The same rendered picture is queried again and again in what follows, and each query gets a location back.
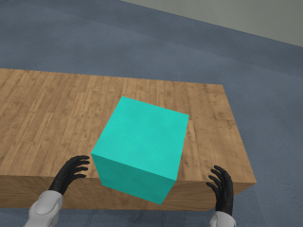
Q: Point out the robot right forearm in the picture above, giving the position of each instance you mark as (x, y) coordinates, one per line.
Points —
(221, 219)

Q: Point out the carton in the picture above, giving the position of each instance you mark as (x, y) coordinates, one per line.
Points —
(140, 149)

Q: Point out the robot left forearm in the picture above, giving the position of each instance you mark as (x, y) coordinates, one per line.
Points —
(45, 212)

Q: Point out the pedestal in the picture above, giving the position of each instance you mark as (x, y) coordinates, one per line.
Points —
(46, 118)

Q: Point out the right robot hand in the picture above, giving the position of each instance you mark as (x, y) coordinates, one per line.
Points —
(224, 193)

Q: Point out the left robot hand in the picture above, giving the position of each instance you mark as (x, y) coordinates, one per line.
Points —
(67, 175)

